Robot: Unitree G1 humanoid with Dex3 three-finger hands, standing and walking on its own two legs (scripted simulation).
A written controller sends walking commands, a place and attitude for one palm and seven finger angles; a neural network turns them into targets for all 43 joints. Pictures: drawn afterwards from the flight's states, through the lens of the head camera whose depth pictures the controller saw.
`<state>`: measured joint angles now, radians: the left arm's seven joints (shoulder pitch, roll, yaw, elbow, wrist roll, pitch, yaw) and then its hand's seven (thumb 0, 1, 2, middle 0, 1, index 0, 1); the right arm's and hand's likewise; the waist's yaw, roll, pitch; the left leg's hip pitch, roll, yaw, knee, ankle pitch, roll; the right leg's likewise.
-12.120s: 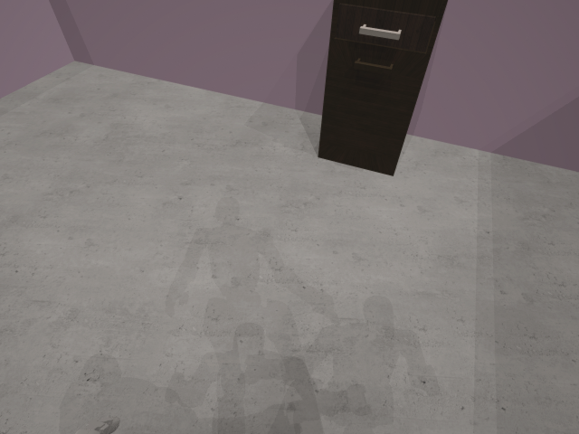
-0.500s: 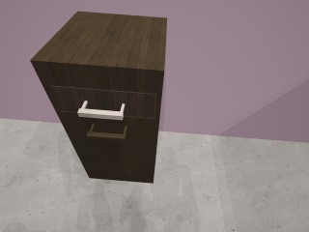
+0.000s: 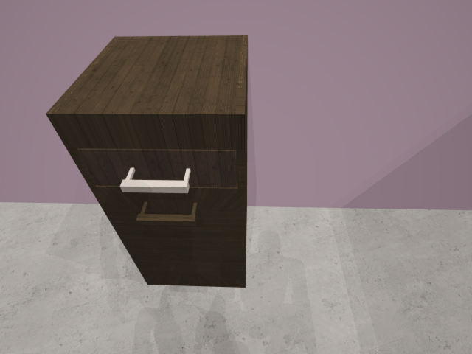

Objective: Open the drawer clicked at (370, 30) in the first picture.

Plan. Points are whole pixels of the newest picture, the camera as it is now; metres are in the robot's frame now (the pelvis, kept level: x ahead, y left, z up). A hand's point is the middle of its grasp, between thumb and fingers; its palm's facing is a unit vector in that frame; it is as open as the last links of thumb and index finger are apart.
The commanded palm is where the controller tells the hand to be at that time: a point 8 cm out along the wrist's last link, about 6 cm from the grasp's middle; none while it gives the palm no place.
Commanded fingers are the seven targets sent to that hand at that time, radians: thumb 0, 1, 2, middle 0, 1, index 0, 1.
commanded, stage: look again from close up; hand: left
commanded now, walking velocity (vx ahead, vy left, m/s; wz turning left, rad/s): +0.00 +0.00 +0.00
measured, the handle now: (157, 179) +0.52 +0.23 -0.04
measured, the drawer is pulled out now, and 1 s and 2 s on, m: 0.00 0.00 0.00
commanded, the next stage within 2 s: raise the hand with hooked fingers in 0.22 s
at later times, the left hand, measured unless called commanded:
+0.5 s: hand (110, 353) +0.15 +0.23 -0.07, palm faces -0.07 -0.76 -0.65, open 7.5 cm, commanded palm +0.11 +0.24 -0.05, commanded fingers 0.00 0.67 0.80 -0.22 -0.45 -0.22 -0.45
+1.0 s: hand (97, 307) +0.20 +0.25 -0.01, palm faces +0.16 -0.07 -0.99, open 10.1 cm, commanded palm +0.17 +0.24 +0.02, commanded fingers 0.00 0.08 0.55 -0.26 -0.82 -0.26 -0.82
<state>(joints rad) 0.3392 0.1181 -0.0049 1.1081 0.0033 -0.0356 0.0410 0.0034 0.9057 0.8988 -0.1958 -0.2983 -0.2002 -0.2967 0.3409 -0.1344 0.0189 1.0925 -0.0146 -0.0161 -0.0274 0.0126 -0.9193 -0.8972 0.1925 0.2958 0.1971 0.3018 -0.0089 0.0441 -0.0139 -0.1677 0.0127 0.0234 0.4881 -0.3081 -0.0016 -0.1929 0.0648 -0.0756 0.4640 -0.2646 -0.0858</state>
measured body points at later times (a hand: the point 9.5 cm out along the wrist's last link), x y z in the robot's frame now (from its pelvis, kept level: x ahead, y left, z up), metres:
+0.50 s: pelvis -0.02 +0.03 -0.01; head -0.01 -0.01 +0.44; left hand +0.15 +0.26 -0.03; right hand +0.07 -0.22 -0.14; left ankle -0.03 +0.12 -0.74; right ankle -0.01 -0.06 -0.74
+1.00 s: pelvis -0.03 +0.01 -0.05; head -0.01 -0.02 +0.40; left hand +0.19 +0.25 +0.04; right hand +0.23 -0.16 -0.12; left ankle -0.03 +0.12 -0.74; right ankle -0.01 -0.06 -0.74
